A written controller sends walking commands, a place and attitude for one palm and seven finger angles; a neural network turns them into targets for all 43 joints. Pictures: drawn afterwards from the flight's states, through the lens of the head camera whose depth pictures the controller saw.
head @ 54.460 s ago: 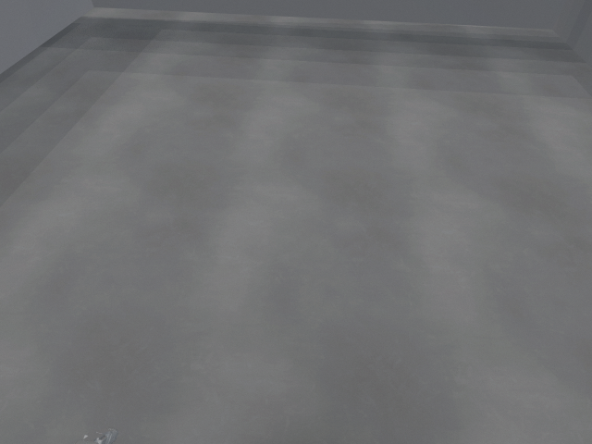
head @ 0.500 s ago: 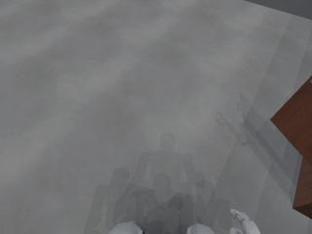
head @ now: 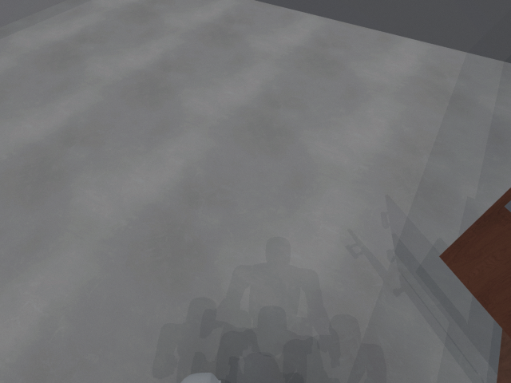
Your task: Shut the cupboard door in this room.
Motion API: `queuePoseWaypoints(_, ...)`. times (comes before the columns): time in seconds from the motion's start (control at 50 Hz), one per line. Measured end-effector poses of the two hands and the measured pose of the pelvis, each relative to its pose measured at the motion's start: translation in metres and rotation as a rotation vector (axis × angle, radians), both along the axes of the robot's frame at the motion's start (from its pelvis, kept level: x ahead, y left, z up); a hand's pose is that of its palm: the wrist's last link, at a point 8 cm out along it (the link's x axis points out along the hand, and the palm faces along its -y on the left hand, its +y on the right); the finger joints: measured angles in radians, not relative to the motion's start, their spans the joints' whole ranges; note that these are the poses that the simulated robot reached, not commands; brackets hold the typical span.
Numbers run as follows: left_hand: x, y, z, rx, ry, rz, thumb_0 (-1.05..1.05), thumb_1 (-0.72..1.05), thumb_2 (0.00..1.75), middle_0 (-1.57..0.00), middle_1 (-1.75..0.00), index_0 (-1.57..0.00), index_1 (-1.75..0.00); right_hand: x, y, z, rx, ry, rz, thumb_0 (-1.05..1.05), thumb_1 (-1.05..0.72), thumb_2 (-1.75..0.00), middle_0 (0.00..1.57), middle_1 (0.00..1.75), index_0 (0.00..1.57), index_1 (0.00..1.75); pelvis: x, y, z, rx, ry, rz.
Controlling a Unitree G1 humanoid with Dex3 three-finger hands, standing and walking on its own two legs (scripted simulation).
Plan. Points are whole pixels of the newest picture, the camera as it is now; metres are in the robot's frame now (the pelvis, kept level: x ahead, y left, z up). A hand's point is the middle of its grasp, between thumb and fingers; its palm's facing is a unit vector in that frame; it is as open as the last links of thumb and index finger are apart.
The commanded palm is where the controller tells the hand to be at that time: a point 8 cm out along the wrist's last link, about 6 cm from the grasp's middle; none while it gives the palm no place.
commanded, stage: turn to face it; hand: left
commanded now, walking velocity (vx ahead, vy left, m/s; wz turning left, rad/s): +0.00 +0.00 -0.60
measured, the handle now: out of the picture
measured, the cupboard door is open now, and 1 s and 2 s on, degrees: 55 55 55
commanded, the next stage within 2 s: take the last steps up to it in 1.76 s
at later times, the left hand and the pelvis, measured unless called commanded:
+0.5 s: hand (165, 336) +0.22 +0.19 -0.16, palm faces -0.28 -0.93 -0.23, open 7.4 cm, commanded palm none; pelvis +0.06 +0.02 +0.00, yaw -19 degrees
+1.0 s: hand (202, 306) +0.28 +0.13 -0.18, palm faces -0.54 -0.82 -0.21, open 7.4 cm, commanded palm none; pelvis +0.10 +0.01 -0.01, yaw -35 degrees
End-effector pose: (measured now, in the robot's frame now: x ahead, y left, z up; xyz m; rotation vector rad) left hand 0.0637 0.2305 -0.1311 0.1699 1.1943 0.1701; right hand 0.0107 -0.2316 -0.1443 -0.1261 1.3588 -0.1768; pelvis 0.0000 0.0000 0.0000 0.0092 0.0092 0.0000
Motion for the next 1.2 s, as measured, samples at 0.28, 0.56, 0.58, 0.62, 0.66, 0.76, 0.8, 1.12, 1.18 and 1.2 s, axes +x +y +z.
queuePoseWaypoints(0.28, 0.049, 0.039, -0.021, -0.039, 0.149, -0.102, 0.0, 0.92, 0.9, -0.2, -0.29, -0.2, -0.3, 0.082, 0.027, 0.02, -0.079, -0.186, -0.058, 0.0, -0.92, -0.9, 0.2, 0.3, 0.2, 0.29, 0.047, 0.033, -0.004, -0.046, 0.001, -0.177)
queuePoseWaypoints(0.56, 0.189, -0.017, 0.003, 0.038, -0.051, -0.399, 0.0, 0.91, 0.9, -0.2, -0.29, -0.2, -0.3, 0.007, -0.018, -0.003, -0.075, -0.084, -0.328, 0.0, -0.91, -0.9, 0.2, 0.3, 0.2, 0.3, 0.064, 0.003, -0.013, -0.024, -0.003, -0.367)
queuePoseWaypoints(0.58, 0.196, -0.024, 0.001, 0.049, -0.074, -0.419, 0.0, 0.91, 0.9, -0.2, -0.29, -0.2, -0.3, 0.0, -0.023, -0.01, -0.071, -0.072, -0.345, 0.0, -0.91, -0.9, 0.2, 0.3, 0.2, 0.3, 0.064, -0.002, -0.019, -0.013, 0.001, -0.379)
queuePoseWaypoints(0.62, 0.203, -0.036, 0.003, 0.059, -0.088, -0.448, 0.0, 0.91, 0.9, -0.2, -0.29, -0.2, -0.3, -0.009, -0.032, -0.016, -0.074, -0.039, -0.372, 0.0, -0.91, -0.9, 0.2, 0.3, 0.2, 0.29, 0.063, -0.005, -0.02, -0.022, 0.005, -0.399)
queuePoseWaypoints(0.66, 0.204, -0.044, 0.006, 0.065, -0.08, -0.469, 0.0, 0.91, 0.9, -0.2, -0.29, -0.2, -0.3, -0.013, -0.037, -0.013, -0.083, -0.026, -0.393, 0.01, -0.91, -0.9, 0.2, 0.3, 0.2, 0.29, 0.064, -0.006, -0.017, -0.018, 0.009, -0.419)
queuePoseWaypoints(0.76, 0.205, -0.056, 0.006, 0.052, -0.028, -0.514, 0.0, 0.91, 0.9, -0.2, -0.29, -0.2, -0.3, -0.005, -0.043, 0.003, -0.1, -0.067, -0.422, 0.01, -0.91, -0.9, 0.19, 0.3, 0.2, 0.29, 0.07, -0.009, -0.007, -0.001, 0.019, -0.466)
queuePoseWaypoints(0.8, 0.207, -0.059, 0.003, 0.039, -0.011, -0.53, 0.0, 0.91, 0.9, -0.2, -0.29, -0.2, -0.3, 0.001, -0.042, 0.007, -0.108, -0.089, -0.432, 0.01, -0.91, -0.9, 0.19, 0.3, 0.2, 0.29, 0.074, -0.008, -0.006, 0.002, 0.022, -0.486)
queuePoseWaypoints(1.12, 0.267, -0.08, -0.002, 0.003, 0.022, -0.692, 0.01, 0.91, 0.9, -0.2, -0.29, -0.2, -0.3, -0.016, 0.001, 0.021, -0.125, -0.095, -0.574, 0.0, -0.91, -0.9, 0.2, 0.3, 0.2, 0.3, 0.098, 0.001, -0.001, -0.039, 0.029, -0.688)
queuePoseWaypoints(1.18, 0.278, -0.101, 0.003, 0.019, 0.002, -0.751, 0.01, 0.91, 0.9, -0.2, -0.29, -0.2, -0.3, -0.036, 0.002, 0.013, -0.107, -0.08, -0.638, 0.0, -0.91, -0.9, 0.2, 0.3, 0.2, 0.3, 0.096, -0.006, -0.003, -0.035, 0.025, -0.731)
queuePoseWaypoints(1.2, 0.281, -0.109, 0.004, 0.025, -0.008, -0.771, 0.01, 0.91, 0.9, -0.2, -0.29, -0.2, -0.3, -0.044, 0.001, 0.009, -0.101, -0.076, -0.66, 0.0, -0.91, -0.9, 0.2, 0.3, 0.2, 0.3, 0.094, -0.01, -0.005, -0.032, 0.023, -0.745)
